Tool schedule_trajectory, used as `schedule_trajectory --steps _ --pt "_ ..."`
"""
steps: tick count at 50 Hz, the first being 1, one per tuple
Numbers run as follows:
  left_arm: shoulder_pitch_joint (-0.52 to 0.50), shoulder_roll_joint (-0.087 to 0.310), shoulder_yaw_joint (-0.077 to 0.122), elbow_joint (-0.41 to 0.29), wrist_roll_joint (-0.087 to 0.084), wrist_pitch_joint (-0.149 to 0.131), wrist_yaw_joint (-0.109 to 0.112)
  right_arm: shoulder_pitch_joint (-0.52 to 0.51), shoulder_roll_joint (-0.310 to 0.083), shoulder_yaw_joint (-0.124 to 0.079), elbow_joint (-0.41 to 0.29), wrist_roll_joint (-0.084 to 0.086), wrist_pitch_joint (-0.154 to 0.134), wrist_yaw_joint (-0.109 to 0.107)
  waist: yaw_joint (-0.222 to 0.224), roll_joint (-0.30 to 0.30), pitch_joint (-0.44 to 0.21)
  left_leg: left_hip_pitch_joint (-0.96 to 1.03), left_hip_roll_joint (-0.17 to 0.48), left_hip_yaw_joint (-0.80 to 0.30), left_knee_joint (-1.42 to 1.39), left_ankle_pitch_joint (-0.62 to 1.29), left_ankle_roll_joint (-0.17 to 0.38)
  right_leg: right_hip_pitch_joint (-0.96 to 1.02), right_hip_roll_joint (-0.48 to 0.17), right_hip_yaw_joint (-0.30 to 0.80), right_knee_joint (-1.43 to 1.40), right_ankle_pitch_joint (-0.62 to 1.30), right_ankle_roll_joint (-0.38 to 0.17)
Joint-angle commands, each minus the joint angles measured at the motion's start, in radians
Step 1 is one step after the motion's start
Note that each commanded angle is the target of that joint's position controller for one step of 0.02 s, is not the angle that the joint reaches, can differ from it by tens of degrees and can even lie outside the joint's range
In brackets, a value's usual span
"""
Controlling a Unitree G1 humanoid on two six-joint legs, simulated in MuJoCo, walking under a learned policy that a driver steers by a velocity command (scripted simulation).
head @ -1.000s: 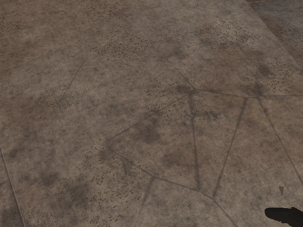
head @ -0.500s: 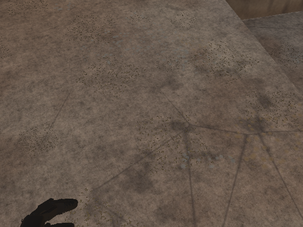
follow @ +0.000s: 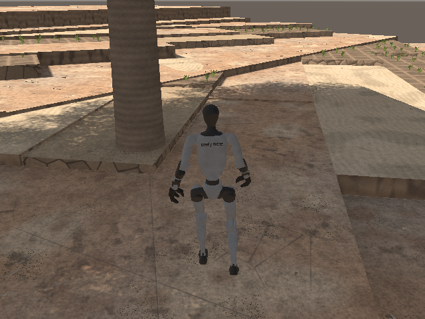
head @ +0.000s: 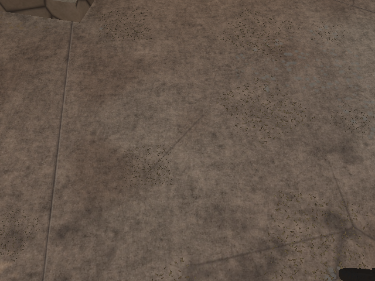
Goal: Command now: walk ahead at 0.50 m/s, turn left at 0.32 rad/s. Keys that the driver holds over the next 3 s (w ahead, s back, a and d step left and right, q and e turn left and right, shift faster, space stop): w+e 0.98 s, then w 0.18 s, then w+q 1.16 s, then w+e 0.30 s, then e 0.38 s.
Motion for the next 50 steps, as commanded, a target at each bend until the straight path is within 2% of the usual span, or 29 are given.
schedule_trajectory --steps 1,2,3,6,9,13,16,19,20,22,23,24,25,26,27,28,29,30,31,34,36,39,41,44,46,47,48,49,50 --pt "-0.062 0.120 0.012 -0.111 -0.008 -0.049 0.001 0.188 -0.132 -0.040 -0.008 -0.007 -0.023 -0.009 -0.104 0.026 -0.195 0.565 0.307 -0.480 -0.352 -0.004 0.193 -0.535 -0.049 0.080 0.160 0.107 -0.032" --pt "-0.045 0.124 0.017 -0.098 0.006 -0.037 0.004 0.134 -0.097 -0.027 -0.013 -0.018 -0.028 -0.010 -0.066 0.051 -0.160 0.448 0.272 -0.393 -0.370 0.109 0.174 -0.457 -0.081 0.087 0.100 0.157 -0.030" --pt "-0.013 0.118 0.018 -0.084 0.006 -0.022 0.001 0.109 -0.085 -0.021 -0.014 -0.027 -0.034 -0.011 -0.040 0.077 -0.152 0.376 0.253 -0.346 -0.399 0.152 0.167 -0.393 -0.094 0.090 0.085 0.192 -0.027" --pt "0.003 0.079 0.010 -0.061 0.007 0.013 0.004 0.114 -0.100 -0.025 0.025 -0.030 -0.062 -0.014 -0.025 0.059 -0.119 0.303 0.244 -0.223 -0.470 0.255 0.172 -0.381 -0.092 0.082 0.020 0.288 -0.003" --pt "-0.076 0.061 0.006 -0.077 0.007 0.018 0.005 0.143 -0.096 -0.024 0.064 -0.035 -0.070 -0.025 -0.051 0.041 -0.064 0.337 0.228 -0.125 -0.504 0.283 0.141 -0.462 -0.081 0.104 -0.124 0.448 0.007" --pt "-0.159 0.036 -0.001 -0.094 -0.001 0.006 -0.015 0.154 -0.110 -0.024 0.094 -0.034 -0.071 -0.036 -0.092 0.042 -0.024 0.383 0.222 -0.020 -0.537 0.254 0.094 -0.441 -0.032 0.088 -0.350 0.634 -0.009" --pt "-0.228 0.020 -0.010 -0.124 0.000 0.003 -0.034 0.192 -0.118 -0.028 0.131 -0.027 -0.062 -0.040 -0.124 0.027 0.015 0.484 0.259 0.016 -0.532 0.283 0.088 -0.480 -0.018 0.070 -0.449 0.633 -0.029" --pt "-0.276 0.014 -0.014 -0.165 0.003 0.001 -0.058 0.219 -0.128 -0.034 0.158 -0.019 -0.039 -0.046 -0.136 0.023 0.025 0.610 0.297 0.038 -0.467 0.404 0.079 -0.530 -0.001 0.035 -0.501 0.525 -0.060" --pt "-0.278 0.018 -0.013 -0.177 0.004 0.001 -0.065 0.215 -0.137 -0.037 0.161 -0.015 -0.030 -0.051 -0.127 0.031 0.017 0.637 0.304 0.049 -0.429 0.498 0.070 -0.519 0.012 0.013 -0.511 0.471 -0.074" --pt "-0.226 0.046 0.001 -0.186 0.006 0.007 -0.070 0.191 -0.168 -0.045 0.153 -0.012 -0.015 -0.063 -0.083 0.073 -0.048 0.656 0.298 0.082 -0.297 0.854 0.045 -0.398 0.074 -0.055 -0.506 0.360 -0.112" --pt "-0.146 0.077 0.017 -0.175 0.007 0.011 -0.068 0.182 -0.180 -0.048 0.149 -0.012 -0.007 -0.071 -0.036 0.091 -0.106 0.645 0.287 0.100 -0.174 1.002 0.030 -0.283 0.113 -0.080 -0.501 0.320 -0.135" --pt "-0.001 0.125 0.044 -0.146 0.006 0.013 -0.058 0.165 -0.178 -0.044 0.144 -0.010 -0.001 -0.078 0.048 0.073 -0.183 0.562 0.254 0.130 0.027 1.001 -0.001 -0.065 0.148 -0.078 -0.559 0.372 -0.172" --pt "0.155 0.206 0.072 -0.121 0.004 0.022 -0.039 0.180 -0.145 -0.028 0.125 -0.024 -0.011 -0.082 0.112 -0.031 -0.291 0.327 0.205 0.136 0.332 0.691 -0.040 0.252 0.018 0.140 -0.583 0.405 -0.239" --pt "0.143 0.283 0.081 -0.127 -0.003 0.014 -0.035 0.300 0.002 0.019 0.085 -0.053 -0.043 -0.056 -0.009 -0.272 -0.387 -0.139 -0.030 0.038 0.680 -0.332 -0.107 0.606 -0.235 0.712 -0.653 0.275 -0.445" --pt "0.183 0.188 0.059 -0.136 -0.002 0.011 -0.032 0.200 -0.090 0.006 0.086 -0.020 -0.083 -0.035 0.079 -0.162 -0.464 -0.260 -0.014 -0.148 0.773 -0.377 -0.091 0.670 -0.250 0.837 -0.763 0.173 -0.449" --pt "0.138 0.151 0.048 -0.137 0.006 0.008 -0.027 0.102 -0.129 -0.004 0.049 0.017 -0.105 -0.024 0.087 -0.115 -0.313 -0.326 0.040 -0.149 0.738 -0.281 -0.070 0.567 -0.220 0.680 -0.789 0.220 -0.393" --pt "0.070 0.137 0.043 -0.151 0.005 0.009 -0.025 0.070 -0.116 0.002 0.039 0.007 -0.116 -0.027 0.045 -0.014 -0.224 -0.299 0.085 -0.136 0.644 -0.203 -0.064 0.416 -0.178 0.570 -0.796 0.308 -0.359" --pt "0.008 0.112 0.035 -0.166 0.006 0.011 -0.024 0.056 -0.119 -0.004 0.042 -0.018 -0.116 -0.033 0.007 0.020 -0.156 -0.247 0.110 -0.123 0.555 -0.166 -0.076 0.282 -0.142 0.489 -0.814 0.422 -0.340" --pt "-0.023 0.095 0.027 -0.183 0.019 0.012 -0.020 0.075 -0.122 -0.010 0.041 -0.027 -0.106 -0.034 -0.027 -0.005 -0.138 -0.180 0.127 -0.127 0.520 -0.141 -0.087 0.192 -0.116 0.444 -0.839 0.502 -0.340" --pt "-0.046 0.111 0.030 -0.185 0.013 0.010 -0.008 0.110 -0.090 -0.005 0.044 -0.037 -0.073 -0.040 -0.065 -0.032 -0.104 -0.124 0.132 -0.092 0.388 -0.106 -0.142 0.045 -0.079 0.357 -0.877 0.616 -0.344" --pt "-0.032 0.140 0.039 -0.175 0.009 0.013 0.005 0.043 -0.063 0.006 0.024 -0.040 -0.066 -0.045 -0.048 -0.044 -0.078 -0.103 0.114 -0.069 0.240 0.008 -0.170 -0.026 -0.038 0.294 -0.884 0.619 -0.320" --pt "0.009 0.149 0.042 -0.155 0.002 0.026 0.016 -0.072 -0.037 0.018 0.003 -0.034 -0.071 -0.038 0.004 -0.076 -0.077 -0.010 0.062 -0.059 0.001 0.233 -0.177 -0.067 0.017 0.255 -0.855 0.522 -0.260" --pt "0.048 0.154 0.044 -0.138 -0.002 0.033 0.017 -0.122 -0.050 0.013 -0.011 -0.020 -0.077 -0.032 0.027 -0.087 -0.083 0.025 0.038 -0.070 -0.075 0.282 -0.173 -0.040 0.001 0.300 -0.833 0.459 -0.244" --pt "0.064 0.140 0.043 -0.127 -0.007 0.041 0.021 -0.130 -0.091 -0.005 -0.018 -0.013 -0.089 -0.023 0.016 -0.106 -0.089 0.040 0.036 -0.114 -0.154 0.218 -0.143 0.061 -0.039 0.402 -0.750 0.391 -0.223" --pt "0.040 0.135 0.044 -0.133 -0.002 0.046 0.022 -0.067 -0.113 -0.020 -0.004 -0.010 -0.099 -0.023 -0.027 -0.133 -0.095 0.118 0.037 -0.107 -0.184 0.145 -0.105 0.083 -0.049 0.447 -0.682 0.406 -0.203" --pt "0.030 0.110 0.036 -0.139 0.002 0.046 0.020 0.017 -0.131 -0.033 0.016 -0.016 -0.103 -0.028 -0.073 -0.129 -0.134 0.245 0.045 -0.096 -0.217 0.144 -0.076 0.064 -0.011 0.428 -0.601 0.442 -0.176" --pt "0.027 0.053 0.015 -0.155 0.012 0.042 0.014 0.147 -0.175 -0.049 0.027 -0.034 -0.108 -0.036 -0.133 -0.062 -0.253 0.475 0.175 -0.209 -0.198 0.099 -0.015 -0.023 0.043 0.364 -0.373 0.379 -0.141" --pt "0.156 -0.013 -0.007 -0.179 -0.006 0.033 0.014 0.263 -0.263 -0.071 0.054 -0.051 -0.096 -0.039 -0.103 0.219 -0.399 0.831 0.409 -0.623 -0.253 -0.090 0.148 -0.356 0.190 0.213 -0.031 0.024 -0.065" --pt "0.180 0.055 -0.002 -0.169 -0.017 0.028 0.016 0.284 -0.206 -0.063 0.069 -0.023 -0.089 -0.030 -0.107 0.287 -0.388 0.843 0.468 -0.857 -0.337 -0.338 0.183 -0.519 0.135 0.209 0.141 -0.104 -0.049"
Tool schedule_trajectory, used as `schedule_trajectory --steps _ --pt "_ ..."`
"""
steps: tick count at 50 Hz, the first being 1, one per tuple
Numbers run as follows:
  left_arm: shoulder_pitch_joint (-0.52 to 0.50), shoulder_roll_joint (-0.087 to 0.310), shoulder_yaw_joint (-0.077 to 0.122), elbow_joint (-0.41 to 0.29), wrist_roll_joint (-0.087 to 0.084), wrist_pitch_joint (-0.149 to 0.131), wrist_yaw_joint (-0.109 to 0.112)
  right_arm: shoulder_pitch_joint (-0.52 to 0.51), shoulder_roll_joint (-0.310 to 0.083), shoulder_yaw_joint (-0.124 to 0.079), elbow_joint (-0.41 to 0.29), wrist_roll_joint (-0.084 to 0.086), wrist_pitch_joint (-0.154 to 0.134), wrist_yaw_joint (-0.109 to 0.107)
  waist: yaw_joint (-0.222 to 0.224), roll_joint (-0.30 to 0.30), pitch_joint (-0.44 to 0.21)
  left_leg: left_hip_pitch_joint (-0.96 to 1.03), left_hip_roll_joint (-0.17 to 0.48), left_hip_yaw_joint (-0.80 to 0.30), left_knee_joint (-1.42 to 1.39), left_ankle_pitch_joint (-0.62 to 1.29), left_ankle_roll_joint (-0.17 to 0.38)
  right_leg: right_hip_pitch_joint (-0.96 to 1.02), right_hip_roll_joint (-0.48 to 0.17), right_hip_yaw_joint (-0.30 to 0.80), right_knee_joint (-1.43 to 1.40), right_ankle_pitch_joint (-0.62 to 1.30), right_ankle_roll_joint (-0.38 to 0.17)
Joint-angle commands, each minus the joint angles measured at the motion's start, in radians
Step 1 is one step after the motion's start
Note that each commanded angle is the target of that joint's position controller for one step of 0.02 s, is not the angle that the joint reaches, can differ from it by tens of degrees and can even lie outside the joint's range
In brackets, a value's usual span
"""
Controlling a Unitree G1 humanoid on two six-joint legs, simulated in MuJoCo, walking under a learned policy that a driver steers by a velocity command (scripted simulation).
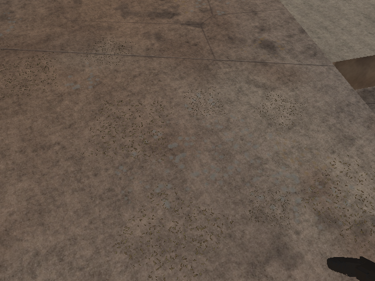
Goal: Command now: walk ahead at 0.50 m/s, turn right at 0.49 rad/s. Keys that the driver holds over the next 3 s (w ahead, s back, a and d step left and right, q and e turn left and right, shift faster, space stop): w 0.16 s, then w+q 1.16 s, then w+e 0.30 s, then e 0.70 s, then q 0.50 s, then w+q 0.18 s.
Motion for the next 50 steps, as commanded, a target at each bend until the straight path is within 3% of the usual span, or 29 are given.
schedule_trajectory --steps 1,2,3,5,6,10,12,15,17,19,20,21,22,23,24,25,26,28,32,36,39,42,44,45,46,47,48,49,50 --pt "0.024 0.120 0.008 -0.089 -0.011 -0.025 -0.001 0.285 -0.163 -0.064 0.005 0.012 0.005 -0.005 -0.149 0.198 -0.180 0.695 0.417 -0.677 -0.249 -0.459 0.219 -0.612 -0.076 -0.028 0.497 0.010 0.028" --pt "-0.049 0.122 0.010 -0.100 0.001 -0.022 0.000 0.241 -0.136 -0.054 0.003 0.005 0.012 -0.005 -0.143 0.123 -0.097 0.576 0.370 -0.533 -0.253 -0.352 0.187 -0.593 -0.106 -0.067 0.490 0.081 0.032" --pt "-0.100 0.109 0.010 -0.116 0.013 -0.026 -0.002 0.209 -0.117 -0.045 0.011 0.000 0.017 -0.004 -0.130 0.100 -0.030 0.470 0.328 -0.436 -0.273 -0.230 0.182 -0.577 -0.127 -0.076 0.443 0.127 0.032" --pt "-0.101 0.073 0.007 -0.119 0.007 -0.026 -0.012 0.187 -0.091 -0.035 0.024 -0.006 0.014 -0.004 -0.090 0.135 0.004 0.363 0.272 -0.313 -0.317 -0.095 0.176 -0.501 -0.161 -0.089 0.359 0.172 0.027" --pt "-0.092 0.053 0.002 -0.115 0.006 -0.025 -0.015 0.190 -0.089 -0.035 0.034 0.001 0.011 -0.003 -0.081 0.142 -0.001 0.348 0.263 -0.277 -0.333 -0.052 0.185 -0.484 -0.165 -0.103 0.319 0.173 0.029" --pt "-0.188 0.008 -0.022 -0.143 0.028 -0.035 -0.022 0.209 -0.146 -0.047 0.070 0.021 0.012 -0.003 -0.087 0.107 0.014 0.322 0.259 -0.189 -0.379 0.102 0.220 -0.471 -0.190 -0.160 0.078 0.288 0.046" --pt "-0.255 -0.005 -0.031 -0.152 0.025 -0.049 -0.030 0.224 -0.165 -0.051 0.083 0.030 0.023 -0.006 -0.107 0.104 0.022 0.296 0.229 -0.140 -0.378 0.125 0.205 -0.407 -0.172 -0.183 -0.070 0.388 0.054" --pt "-0.337 0.011 -0.027 -0.166 0.014 -0.062 -0.040 0.286 -0.189 -0.055 0.110 0.039 0.037 -0.008 -0.135 0.107 0.026 0.298 0.231 -0.140 -0.353 0.122 0.190 -0.323 -0.132 -0.197 -0.204 0.476 0.069" --pt "-0.365 0.031 -0.020 -0.178 0.008 -0.071 -0.046 0.311 -0.194 -0.057 0.123 0.045 0.047 -0.011 -0.131 0.117 0.028 0.327 0.253 -0.176 -0.321 0.092 0.174 -0.285 -0.122 -0.185 -0.265 0.467 0.057" --pt "-0.319 0.057 -0.005 -0.167 0.007 -0.078 -0.046 0.305 -0.201 -0.059 0.128 0.046 0.057 -0.016 -0.084 0.124 0.010 0.331 0.258 -0.196 -0.260 0.092 0.145 -0.174 -0.113 -0.188 -0.333 0.452 0.033" --pt "-0.243 0.082 0.010 -0.142 0.012 -0.079 -0.039 0.305 -0.188 -0.054 0.129 0.042 0.059 -0.018 -0.043 0.116 -0.029 0.306 0.227 -0.178 -0.181 0.155 0.123 -0.042 -0.103 -0.201 -0.361 0.437 0.012" --pt "-0.120 0.127 0.032 -0.117 0.023 -0.079 -0.028 0.300 -0.147 -0.040 0.122 0.032 0.055 -0.017 0.020 0.092 -0.113 0.229 0.168 -0.133 -0.003 0.149 0.087 0.155 -0.165 -0.154 -0.354 0.435 -0.025" --pt "0.050 0.208 0.051 -0.101 0.040 -0.071 -0.015 0.300 -0.061 -0.010 0.086 0.000 0.050 -0.018 0.078 -0.083 -0.276 0.040 0.080 -0.057 0.333 -0.163 0.037 0.423 -0.390 0.071 -0.331 0.448 -0.085" --pt "0.067 0.235 0.055 -0.084 0.047 -0.060 -0.023 0.411 -0.033 -0.002 0.066 0.038 0.036 -0.020 0.023 -0.335 -0.348 -0.235 0.008 -0.051 0.584 -0.488 0.009 0.551 -0.540 0.459 -0.465 0.187 -0.215" --pt "0.029 0.142 0.033 -0.085 0.032 -0.061 -0.027 0.362 -0.138 -0.030 0.084 0.056 0.038 -0.023 0.038 -0.184 -0.227 -0.317 0.064 -0.103 0.696 -0.430 0.004 0.456 -0.499 0.426 -0.510 0.051 -0.196" --pt "-0.021 0.095 0.018 -0.084 0.023 -0.064 -0.028 0.292 -0.161 -0.040 0.070 0.057 0.042 -0.021 0.030 -0.137 -0.120 -0.341 0.094 -0.092 0.704 -0.337 0.008 0.352 -0.461 0.275 -0.524 0.088 -0.165" --pt "-0.081 0.066 0.008 -0.083 0.028 -0.067 -0.031 0.269 -0.143 -0.041 0.074 0.049 0.049 -0.023 -0.001 -0.084 -0.074 -0.301 0.125 -0.081 0.685 -0.263 0.001 0.252 -0.416 0.174 -0.551 0.191 -0.148" --pt "-0.149 0.035 0.003 -0.069 0.038 -0.075 -0.033 0.260 -0.110 -0.043 0.069 0.040 0.068 -0.018 -0.049 -0.101 -0.010 -0.231 0.164 -0.083 0.628 -0.181 -0.011 0.119 -0.366 0.025 -0.609 0.343 -0.136" --pt "-0.156 0.062 0.021 -0.029 0.038 -0.094 -0.022 0.205 -0.064 -0.035 0.033 0.034 0.092 -0.012 -0.067 -0.048 0.024 -0.247 0.173 -0.078 0.534 -0.079 -0.035 0.075 -0.370 -0.133 -0.665 0.537 -0.155" --pt "-0.141 0.103 0.034 0.002 0.034 -0.085 -0.011 0.101 -0.045 -0.023 -0.004 0.032 0.088 0.012 -0.037 -0.030 0.049 -0.212 0.163 -0.035 0.300 0.110 -0.026 0.088 -0.348 -0.274 -0.679 0.571 -0.134" --pt "-0.102 0.134 0.044 0.029 0.021 -0.074 -0.006 0.006 -0.048 -0.018 -0.045 0.031 0.088 0.030 -0.007 -0.017 0.077 -0.194 0.151 0.007 0.182 0.137 -0.001 0.135 -0.367 -0.331 -0.674 0.566 -0.115" --pt "-0.077 0.160 0.055 0.053 0.004 -0.057 -0.006 -0.046 -0.070 -0.025 -0.083 0.030 0.092 0.042 -0.005 -0.021 0.087 -0.187 0.129 0.047 0.119 0.049 0.040 0.227 -0.392 -0.369 -0.614 0.656 -0.089" --pt "-0.084 0.193 0.064 0.056 -0.005 -0.043 -0.003 -0.002 -0.102 -0.043 -0.090 0.027 0.098 0.043 -0.047 -0.051 0.034 -0.072 0.065 0.109 0.109 -0.056 0.081 0.260 -0.388 -0.404 -0.475 0.973 -0.066" --pt "-0.095 0.201 0.066 0.054 -0.010 -0.033 -0.001 0.102 -0.133 -0.063 -0.068 0.028 0.102 0.040 -0.111 -0.050 -0.028 0.071 0.016 0.141 0.081 -0.068 0.109 0.243 -0.368 -0.432 -0.317 1.105 -0.048" --pt "-0.091 0.178 0.055 0.050 -0.008 -0.030 0.003 0.272 -0.193 -0.098 -0.020 0.032 0.107 0.028 -0.194 -0.023 -0.118 0.329 -0.030 0.137 0.039 -0.023 0.147 0.133 -0.325 -0.458 -0.090 1.080 -0.013" --pt "-0.053 0.099 0.025 0.028 0.036 -0.037 0.002 0.392 -0.292 -0.127 0.004 0.041 0.118 0.005 -0.208 0.172 -0.201 0.616 0.156 -0.161 0.021 0.030 0.218 -0.151 -0.259 -0.462 0.256 0.544 0.040" --pt "-0.007 0.015 -0.008 -0.030 0.041 -0.067 -0.009 0.323 -0.353 -0.123 -0.036 0.041 0.102 0.010 -0.106 0.340 -0.343 0.849 0.360 -0.758 -0.178 -0.255 0.419 -0.508 -0.052 -0.271 0.557 -0.098 0.086" --pt "-0.126 0.120 0.012 -0.036 0.004 -0.097 -0.020 0.329 -0.256 -0.097 -0.049 0.036 0.086 0.021 -0.184 0.165 -0.331 0.825 0.366 -0.763 -0.270 -0.321 0.370 -0.608 -0.103 -0.121 0.598 -0.052 0.062" --pt "-0.188 0.131 0.014 -0.060 -0.019 -0.111 -0.025 0.304 -0.214 -0.084 -0.040 0.028 0.072 0.021 -0.172 0.134 -0.198 0.715 0.336 -0.628 -0.268 -0.272 0.330 -0.650 -0.139 -0.137 0.553 0.034 0.037"
Over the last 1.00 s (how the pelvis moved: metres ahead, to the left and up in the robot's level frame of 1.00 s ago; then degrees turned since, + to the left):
0.58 -0.09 0.00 -28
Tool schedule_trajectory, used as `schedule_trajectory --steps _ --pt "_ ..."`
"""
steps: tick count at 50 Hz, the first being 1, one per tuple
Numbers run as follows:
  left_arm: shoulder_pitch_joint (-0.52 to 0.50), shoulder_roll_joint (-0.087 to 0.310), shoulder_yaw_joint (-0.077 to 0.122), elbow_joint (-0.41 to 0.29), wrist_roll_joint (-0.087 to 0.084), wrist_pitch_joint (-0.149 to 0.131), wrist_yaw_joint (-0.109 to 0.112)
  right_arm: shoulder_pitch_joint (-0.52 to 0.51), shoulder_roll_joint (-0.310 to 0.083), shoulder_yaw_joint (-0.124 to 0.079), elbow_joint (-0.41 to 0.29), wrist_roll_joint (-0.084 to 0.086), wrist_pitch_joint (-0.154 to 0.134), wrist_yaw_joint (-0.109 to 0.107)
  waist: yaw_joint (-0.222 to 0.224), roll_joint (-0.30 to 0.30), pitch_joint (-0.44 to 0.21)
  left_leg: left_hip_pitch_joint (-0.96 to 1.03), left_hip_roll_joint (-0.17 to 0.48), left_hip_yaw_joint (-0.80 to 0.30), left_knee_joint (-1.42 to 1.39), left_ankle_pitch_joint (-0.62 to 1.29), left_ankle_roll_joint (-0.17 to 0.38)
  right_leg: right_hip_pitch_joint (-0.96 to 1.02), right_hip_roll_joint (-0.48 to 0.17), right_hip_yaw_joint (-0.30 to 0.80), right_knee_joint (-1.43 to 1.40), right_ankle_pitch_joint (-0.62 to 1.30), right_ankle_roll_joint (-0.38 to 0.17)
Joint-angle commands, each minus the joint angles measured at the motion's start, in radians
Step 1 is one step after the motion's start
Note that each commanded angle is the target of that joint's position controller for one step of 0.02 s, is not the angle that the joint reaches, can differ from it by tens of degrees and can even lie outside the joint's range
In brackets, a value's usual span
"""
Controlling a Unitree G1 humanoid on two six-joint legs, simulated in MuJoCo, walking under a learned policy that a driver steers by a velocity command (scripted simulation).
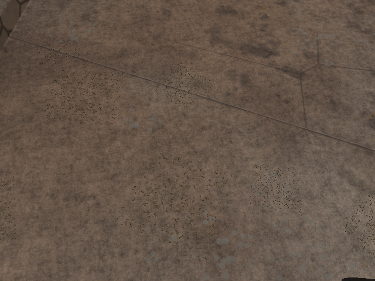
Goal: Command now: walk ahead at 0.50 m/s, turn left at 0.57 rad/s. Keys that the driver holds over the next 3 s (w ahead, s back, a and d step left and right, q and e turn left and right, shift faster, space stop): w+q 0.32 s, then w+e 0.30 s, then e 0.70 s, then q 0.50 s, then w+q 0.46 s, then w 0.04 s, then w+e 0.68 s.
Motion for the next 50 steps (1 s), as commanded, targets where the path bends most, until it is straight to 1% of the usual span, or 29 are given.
schedule_trajectory --steps 1,2,3,6,11,15,19,20,21,22,23,24,25,26,27,28,30,32,35,39,41,42,43,44,45,46,47,48,50 --pt "-0.094 0.122 0.013 -0.141 -0.009 -0.068 -0.002 0.194 -0.162 -0.047 -0.023 -0.007 -0.031 -0.005 -0.094 0.010 -0.185 0.588 0.295 -0.579 -0.385 -0.077 0.209 -0.574 -0.021 0.127 0.187 0.091 -0.040" --pt "-0.085 0.130 0.019 -0.131 0.017 -0.064 0.006 0.136 -0.128 -0.037 -0.032 -0.011 -0.033 -0.010 -0.056 0.015 -0.152 0.475 0.259 -0.492 -0.389 0.036 0.190 -0.502 -0.050 0.132 0.100 0.138 -0.034" --pt "-0.066 0.131 0.023 -0.125 0.024 -0.053 0.004 0.105 -0.117 -0.031 -0.049 -0.022 -0.033 -0.016 -0.028 0.042 -0.137 0.399 0.233 -0.451 -0.408 0.105 0.185 -0.440 -0.062 0.136 0.068 0.171 -0.028" --pt "-0.070 0.098 0.018 -0.126 0.037 -0.026 0.005 0.114 -0.129 -0.036 -0.042 -0.018 -0.040 -0.030 -0.014 0.035 -0.118 0.302 0.202 -0.370 -0.441 0.250 0.198 -0.404 -0.046 0.111 -0.043 0.240 0.013" --pt "-0.252 0.050 -0.003 -0.172 0.032 -0.027 -0.003 0.186 -0.148 -0.042 -0.005 -0.006 -0.032 -0.055 -0.077 0.062 -0.068 0.255 0.132 -0.294 -0.433 0.177 0.134 -0.375 0.016 0.104 -0.397 0.531 0.045" --pt "-0.350 0.063 -0.004 -0.203 0.015 -0.043 -0.022 0.248 -0.154 -0.046 0.028 0.003 -0.022 -0.060 -0.112 0.076 -0.050 0.288 0.154 -0.360 -0.388 0.101 0.116 -0.316 0.054 0.117 -0.543 0.580 0.030" --pt "-0.292 0.094 0.007 -0.184 0.014 -0.058 -0.039 0.262 -0.135 -0.042 0.052 -0.008 -0.013 -0.065 -0.090 0.124 -0.061 0.421 0.218 -0.408 -0.295 0.185 0.095 -0.273 0.045 0.103 -0.594 0.478 -0.025" --pt "-0.243 0.103 0.013 -0.171 0.017 -0.060 -0.036 0.252 -0.132 -0.040 0.053 -0.009 -0.011 -0.063 -0.061 0.134 -0.073 0.433 0.209 -0.394 -0.249 0.294 0.081 -0.208 0.059 0.074 -0.622 0.449 -0.053" --pt "-0.153 0.129 0.027 -0.145 0.025 -0.062 -0.031 0.249 -0.108 -0.031 0.050 -0.012 -0.011 -0.059 -0.019 0.119 -0.133 0.435 0.158 -0.351 -0.126 0.436 0.058 -0.071 0.065 0.061 -0.642 0.449 -0.091" --pt "-0.006 0.170 0.037 -0.126 0.037 -0.064 -0.028 0.252 -0.077 -0.014 0.034 -0.025 -0.011 -0.059 0.041 0.042 -0.279 0.335 0.106 -0.289 0.125 0.353 0.025 0.179 -0.060 0.208 -0.606 0.473 -0.164" --pt "0.106 0.256 0.064 -0.089 0.039 -0.052 -0.033 0.387 -0.031 0.000 0.031 -0.005 -0.022 -0.059 0.009 -0.255 -0.393 -0.026 -0.051 -0.168 0.482 -0.048 -0.070 0.512 -0.248 0.645 -0.679 0.283 -0.344" --pt "0.115 0.184 0.044 -0.076 0.000 -0.049 -0.047 0.372 -0.079 0.000 0.032 -0.009 -0.034 -0.057 0.020 -0.268 -0.353 -0.201 -0.035 -0.198 0.587 -0.357 -0.079 0.539 -0.283 0.863 -0.805 0.052 -0.358" --pt "0.056 0.127 0.026 -0.089 -0.011 -0.043 -0.045 0.249 -0.136 -0.015 0.016 -0.001 -0.042 -0.053 0.035 -0.160 -0.203 -0.273 0.024 -0.197 0.623 -0.282 -0.074 0.424 -0.258 0.758 -0.817 -0.007 -0.316" --pt "0.007 0.114 0.019 -0.106 0.004 -0.033 -0.042 0.161 -0.131 -0.011 -0.002 -0.009 -0.052 -0.052 0.032 -0.071 -0.131 -0.260 0.055 -0.163 0.592 -0.214 -0.071 0.304 -0.212 0.648 -0.830 0.070 -0.289" --pt "-0.018 0.104 0.014 -0.108 0.010 -0.026 -0.040 0.109 -0.120 -0.012 -0.019 -0.025 -0.063 -0.050 0.017 -0.035 -0.066 -0.255 0.080 -0.146 0.522 -0.168 -0.075 0.207 -0.174 0.572 -0.848 0.177 -0.285" --pt "-0.025 0.092 0.008 -0.111 0.018 -0.025 -0.035 0.109 -0.108 -0.014 -0.022 -0.035 -0.069 -0.049 -0.006 -0.052 -0.067 -0.206 0.104 -0.146 0.455 -0.127 -0.079 0.158 -0.140 0.520 -0.860 0.272 -0.274" --pt "-0.017 0.087 0.005 -0.108 0.013 -0.023 -0.028 0.123 -0.076 -0.008 -0.024 -0.040 -0.071 -0.047 -0.026 -0.098 -0.090 -0.146 0.107 -0.125 0.350 -0.113 -0.102 0.120 -0.100 0.456 -0.876 0.388 -0.278" --pt "-0.006 0.112 0.013 -0.100 0.007 -0.019 -0.015 0.081 -0.053 0.001 -0.037 -0.041 -0.069 -0.050 -0.024 -0.102 -0.077 -0.121 0.090 -0.095 0.224 -0.095 -0.132 0.069 -0.086 0.399 -0.880 0.534 -0.288" --pt "0.019 0.164 0.033 -0.084 0.002 0.004 0.005 -0.008 -0.027 0.013 -0.052 -0.042 -0.070 -0.049 -0.005 -0.097 -0.090 -0.001 0.037 -0.075 0.032 0.083 -0.162 -0.007 -0.041 0.302 -0.823 0.798 -0.248" --pt "0.079 0.150 0.036 -0.066 -0.011 0.045 0.027 -0.084 -0.044 0.006 -0.065 -0.027 -0.064 -0.039 0.014 -0.107 -0.119 0.083 -0.018 -0.106 -0.107 0.196 -0.161 0.008 -0.028 0.349 -0.738 0.737 -0.197" --pt "0.058 0.146 0.039 -0.080 -0.009 0.057 0.036 -0.071 -0.071 -0.006 -0.063 -0.027 -0.067 -0.038 -0.010 -0.121 -0.126 0.130 -0.016 -0.137 -0.169 0.186 -0.142 0.033 -0.033 0.417 -0.681 0.669 -0.174" --pt "0.025 0.142 0.039 -0.096 -0.009 0.060 0.039 -0.038 -0.081 -0.012 -0.055 -0.030 -0.072 -0.038 -0.039 -0.125 -0.133 0.182 -0.005 -0.139 -0.219 0.219 -0.126 0.030 -0.021 0.433 -0.636 0.640 -0.155" --pt "0.006 0.121 0.034 -0.112 -0.007 0.060 0.039 0.006 -0.098 -0.020 -0.044 -0.037 -0.077 -0.043 -0.065 -0.106 -0.156 0.279 0.033 -0.137 -0.284 0.306 -0.099 0.005 0.018 0.422 -0.558 0.595 -0.123" --pt "0.014 0.069 0.018 -0.137 0.009 0.055 0.036 0.081 -0.155 -0.032 -0.042 -0.055 -0.077 -0.054 -0.084 -0.002 -0.260 0.482 0.196 -0.253 -0.253 0.525 -0.034 -0.087 0.077 0.364 -0.357 0.402 -0.082" --pt "0.195 0.005 0.001 -0.122 0.021 0.052 0.033 0.095 -0.174 -0.028 -0.055 -0.071 -0.058 -0.062 -0.010 0.232 -0.360 0.706 0.436 -0.494 -0.180 0.882 0.112 -0.290 0.204 0.258 -0.108 -0.237 -0.027" --pt "0.285 0.088 0.007 -0.112 0.002 0.058 0.029 0.115 -0.157 -0.032 -0.036 -0.042 -0.035 -0.053 -0.002 0.287 -0.423 0.697 0.537 -0.664 -0.217 0.682 0.204 -0.371 0.139 0.208 0.064 -0.266 -0.001" --pt "0.213 0.149 0.029 -0.100 -0.009 0.075 0.036 0.069 -0.093 -0.017 -0.052 -0.033 -0.025 -0.054 -0.022 0.162 -0.319 0.612 0.453 -0.576 -0.255 0.485 0.171 -0.419 0.097 0.193 0.140 -0.175 0.031" --pt "0.132 0.165 0.039 -0.110 -0.010 0.094 0.043 0.023 -0.063 -0.006 -0.054 -0.035 -0.015 -0.054 -0.030 0.098 -0.245 0.521 0.384 -0.454 -0.278 0.372 0.128 -0.434 0.077 0.167 0.150 -0.102 0.048" --pt "0.090 0.146 0.043 -0.129 -0.003 0.127 0.049 -0.049 -0.071 -0.003 -0.049 -0.046 -0.002 -0.054 -0.007 0.110 -0.159 0.339 0.313 -0.316 -0.334 0.305 0.113 -0.379 0.046 0.142 0.142 -0.016 0.070"
Over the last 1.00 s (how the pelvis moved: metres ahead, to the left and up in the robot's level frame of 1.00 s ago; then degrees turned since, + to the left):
0.50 0.05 -0.01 20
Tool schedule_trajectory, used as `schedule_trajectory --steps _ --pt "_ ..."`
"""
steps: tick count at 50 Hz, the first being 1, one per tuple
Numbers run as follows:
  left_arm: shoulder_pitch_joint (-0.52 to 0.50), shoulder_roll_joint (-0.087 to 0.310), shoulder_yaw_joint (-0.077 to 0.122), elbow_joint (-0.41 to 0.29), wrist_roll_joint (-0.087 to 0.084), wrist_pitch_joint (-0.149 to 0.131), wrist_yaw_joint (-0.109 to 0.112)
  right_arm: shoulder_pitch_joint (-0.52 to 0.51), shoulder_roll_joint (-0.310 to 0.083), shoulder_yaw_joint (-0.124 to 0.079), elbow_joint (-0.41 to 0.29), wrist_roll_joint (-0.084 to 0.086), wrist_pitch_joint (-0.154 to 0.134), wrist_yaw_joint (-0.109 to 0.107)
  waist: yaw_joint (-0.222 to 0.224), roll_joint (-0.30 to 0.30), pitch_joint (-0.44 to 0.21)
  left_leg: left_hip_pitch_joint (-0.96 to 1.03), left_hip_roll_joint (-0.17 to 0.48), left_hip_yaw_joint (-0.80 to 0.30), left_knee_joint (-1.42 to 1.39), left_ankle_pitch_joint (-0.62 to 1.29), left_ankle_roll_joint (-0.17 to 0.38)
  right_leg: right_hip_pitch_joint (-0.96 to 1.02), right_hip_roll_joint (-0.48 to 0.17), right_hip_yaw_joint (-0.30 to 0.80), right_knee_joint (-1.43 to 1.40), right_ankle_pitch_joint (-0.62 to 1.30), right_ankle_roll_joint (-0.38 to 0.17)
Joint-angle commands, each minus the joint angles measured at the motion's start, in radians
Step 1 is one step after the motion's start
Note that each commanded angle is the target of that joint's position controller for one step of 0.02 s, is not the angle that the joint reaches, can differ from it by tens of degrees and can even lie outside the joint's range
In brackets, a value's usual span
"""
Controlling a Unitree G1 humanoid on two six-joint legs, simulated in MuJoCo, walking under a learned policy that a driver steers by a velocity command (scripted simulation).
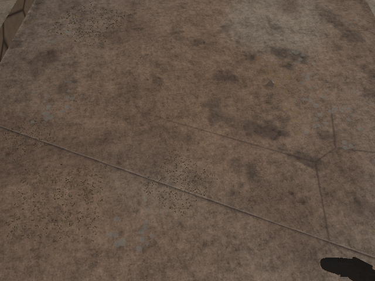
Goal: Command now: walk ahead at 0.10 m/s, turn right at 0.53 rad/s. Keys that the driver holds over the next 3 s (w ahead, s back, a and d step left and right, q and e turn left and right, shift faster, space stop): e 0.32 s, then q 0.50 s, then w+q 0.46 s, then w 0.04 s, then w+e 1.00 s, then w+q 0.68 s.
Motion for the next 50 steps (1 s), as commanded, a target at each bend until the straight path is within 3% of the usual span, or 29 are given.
schedule_trajectory --steps 1,3,6,11,14,15,16,17,18,19,20,21,23,26,29,31,36,39,40,41,42,43,44,45,46,50 --pt "0.067 0.098 0.035 -0.063 0.003 0.030 0.009 0.009 -0.143 -0.042 -0.040 -0.011 0.011 -0.007 -0.022 0.161 -0.108 0.182 0.259 -0.199 -0.185 0.209 0.196 -0.124 -0.084 -0.027 0.080 0.088 0.040" --pt "0.051 0.063 0.027 -0.081 0.005 0.029 0.006 0.014 -0.143 -0.046 -0.023 -0.011 0.011 -0.013 -0.027 0.177 -0.114 0.181 0.254 -0.140 -0.205 0.218 0.215 -0.102 -0.090 -0.053 0.002 0.122 0.042" --pt "-0.013 0.050 0.017 -0.116 0.012 0.026 -0.008 0.016 -0.165 -0.056 -0.005 -0.001 0.016 -0.021 -0.045 0.159 -0.142 0.211 0.290 -0.101 -0.211 0.222 0.237 -0.068 -0.124 -0.060 -0.131 0.175 0.031" --pt "-0.067 0.076 0.017 -0.152 0.010 0.030 -0.036 0.020 -0.216 -0.073 0.019 0.014 0.031 -0.011 -0.059 0.167 -0.136 0.209 0.322 -0.045 -0.202 0.163 0.223 0.042 -0.123 -0.112 -0.320 0.212 -0.012" --pt "-0.036 0.082 0.026 -0.150 0.012 0.032 -0.050 0.014 -0.231 -0.077 0.038 0.041 0.038 -0.009 -0.023 0.157 -0.135 0.211 0.316 -0.004 -0.115 0.123 0.160 0.155 -0.091 -0.153 -0.542 0.311 -0.067" --pt "-0.009 0.101 0.035 -0.139 0.016 0.031 -0.048 0.048 -0.209 -0.074 0.055 0.045 0.040 -0.009 -0.018 0.128 -0.135 0.167 0.284 0.033 -0.045 0.055 0.108 0.237 -0.072 -0.142 -0.623 0.372 -0.098" --pt "0.016 0.167 0.056 -0.142 0.016 0.030 -0.037 0.096 -0.162 -0.063 0.071 0.030 0.042 -0.005 -0.029 -0.037 -0.122 0.039 0.203 0.129 0.145 -0.108 0.011 0.343 -0.175 0.030 -0.739 0.572 -0.157" --pt "-0.026 0.269 0.068 -0.181 0.026 0.029 -0.023 0.093 -0.117 -0.043 0.024 -0.014 0.040 -0.001 -0.063 -0.326 -0.100 -0.246 0.038 0.180 0.399 -0.512 -0.090 0.411 -0.433 0.379 -0.778 0.785 -0.336" --pt "-0.002 0.209 0.051 -0.186 0.059 0.008 -0.028 0.005 -0.173 -0.061 0.021 -0.003 0.039 -0.010 0.025 -0.197 -0.142 -0.249 0.040 0.026 0.582 -0.547 -0.088 0.334 -0.458 0.366 -0.797 0.761 -0.409" --pt "-0.042 0.165 0.033 -0.175 0.066 -0.011 -0.031 0.019 -0.182 -0.067 0.033 0.023 0.046 -0.011 -0.008 -0.143 -0.133 -0.232 0.062 -0.004 0.633 -0.475 -0.073 0.302 -0.403 0.259 -0.793 0.726 -0.367" --pt "-0.106 0.124 0.022 -0.171 0.052 -0.022 -0.031 0.064 -0.171 -0.068 0.067 0.028 0.053 -0.014 -0.043 -0.104 -0.130 -0.215 0.076 -0.014 0.620 -0.399 -0.070 0.297 -0.342 0.178 -0.786 0.669 -0.307" --pt "-0.148 0.074 0.003 -0.165 0.041 -0.029 -0.031 0.092 -0.166 -0.067 0.095 0.019 0.059 -0.018 -0.057 -0.099 -0.135 -0.187 0.085 -0.017 0.602 -0.333 -0.079 0.293 -0.313 0.122 -0.780 0.676 -0.272" --pt "-0.180 0.008 -0.028 -0.141 0.051 -0.039 -0.027 0.142 -0.144 -0.062 0.131 0.020 0.065 -0.012 -0.087 -0.112 -0.140 -0.056 0.082 -0.016 0.566 -0.238 -0.101 0.233 -0.268 0.023 -0.783 0.745 -0.256" --pt "-0.189 0.029 -0.023 -0.113 0.060 -0.042 -0.023 0.103 -0.126 -0.044 0.127 0.031 0.066 -0.004 -0.058 -0.108 -0.103 0.017 0.087 -0.015 0.345 -0.209 -0.106 0.248 -0.260 -0.016 -0.790 0.663 -0.251" --pt "-0.157 0.106 0.004 -0.081 0.047 -0.025 -0.016 0.075 -0.166 -0.049 0.097 0.036 0.070 -0.004 -0.023 -0.109 -0.077 -0.005 0.076 0.009 0.297 -0.301 -0.100 0.298 -0.329 0.051 -0.778 0.648 -0.298" --pt "-0.155 0.121 0.014 -0.071 0.037 -0.015 -0.012 0.083 -0.173 -0.052 0.090 0.042 0.074 -0.006 -0.016 -0.096 -0.063 -0.042 0.076 0.016 0.312 -0.341 -0.094 0.329 -0.368 0.086 -0.771 0.688 -0.320" --pt "-0.197 0.113 0.027 -0.061 0.030 -0.002 -0.001 0.119 -0.138 -0.049 0.087 0.044 0.082 0.004 -0.038 -0.077 -0.094 -0.008 0.069 0.049 0.275 -0.356 -0.071 0.371 -0.393 0.047 -0.725 0.859 -0.319" --pt "-0.233 0.116 0.035 -0.053 0.011 0.008 0.005 0.174 -0.133 -0.052 0.098 0.043 0.084 0.019 -0.085 -0.085 -0.116 0.126 0.035 0.097 0.048 -0.167 -0.022 0.333 -0.356 -0.039 -0.650 0.805 -0.253" --pt "-0.199 0.106 0.037 -0.034 0.003 0.008 0.005 0.185 -0.161 -0.061 0.095 0.035 0.082 0.018 -0.090 -0.044 -0.110 0.199 0.041 0.045 -0.073 -0.002 0.017 0.279 -0.310 -0.090 -0.582 0.664 -0.184" --pt "-0.187 0.062 0.029 -0.049 0.033 0.001 0.000 0.205 -0.271 -0.089 0.087 0.030 0.079 0.004 -0.059 0.188 -0.128 0.349 0.214 -0.213 -0.117 0.334 0.099 0.083 -0.203 -0.210 -0.355 0.403 -0.078" --pt "-0.307 0.033 0.017 -0.109 0.053 -0.007 0.003 0.256 -0.324 -0.102 0.089 0.019 0.068 0.004 -0.119 0.323 -0.119 0.421 0.387 -0.490 -0.154 0.398 0.303 -0.179 -0.028 -0.189 -0.174 -0.090 -0.013" --pt "-0.328 0.058 0.026 -0.111 0.042 -0.017 -0.005 0.282 -0.290 -0.094 0.085 0.009 0.044 0.009 -0.144 0.184 -0.150 0.444 0.393 -0.518 -0.200 0.141 0.351 -0.250 -0.049 -0.062 -0.023 -0.131 -0.018" --pt "-0.307 0.077 0.036 -0.100 0.019 -0.025 -0.019 0.253 -0.259 -0.086 0.089 0.022 0.023 0.008 -0.114 0.137 -0.118 0.446 0.343 -0.472 -0.228 -0.140 0.301 -0.299 -0.085 -0.026 -0.014 -0.028 -0.038" --pt "-0.296 0.091 0.044 -0.081 0.010 -0.032 -0.025 0.218 -0.231 -0.080 0.084 0.041 0.014 0.004 -0.099 0.106 -0.064 0.427 0.300 -0.443 -0.262 -0.353 0.253 -0.335 -0.106 -0.027 -0.050 0.066 -0.047" --pt "-0.301 0.106 0.050 -0.075 0.014 -0.041 -0.024 0.202 -0.209 -0.069 0.081 0.050 0.010 -0.004 -0.098 0.121 -0.021 0.422 0.285 -0.441 -0.297 -0.420 0.230 -0.362 -0.118 -0.023 -0.097 0.149 -0.044" --pt "-0.307 0.077 0.046 -0.058 0.018 -0.090 -0.033 0.243 -0.212 -0.064 0.078 0.028 -0.003 -0.025 -0.099 0.127 -0.015 0.419 0.218 -0.361 -0.331 -0.262 0.203 -0.303 -0.095 -0.036 -0.257 0.360 -0.013"
Over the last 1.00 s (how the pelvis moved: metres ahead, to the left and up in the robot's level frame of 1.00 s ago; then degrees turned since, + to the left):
0.50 0.04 0.02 -3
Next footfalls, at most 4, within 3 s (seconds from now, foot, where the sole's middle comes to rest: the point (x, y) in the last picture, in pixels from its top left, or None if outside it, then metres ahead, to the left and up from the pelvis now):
0.32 right None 0.06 -0.14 -0.77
0.80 left None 0.05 0.08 -0.77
1.28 right None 0.29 -0.14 -0.77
1.72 left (148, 268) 0.49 0.17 -0.77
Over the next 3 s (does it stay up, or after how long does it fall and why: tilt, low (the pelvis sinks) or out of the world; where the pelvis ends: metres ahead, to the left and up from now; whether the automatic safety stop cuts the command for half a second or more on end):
stays up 1.07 0.00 0.01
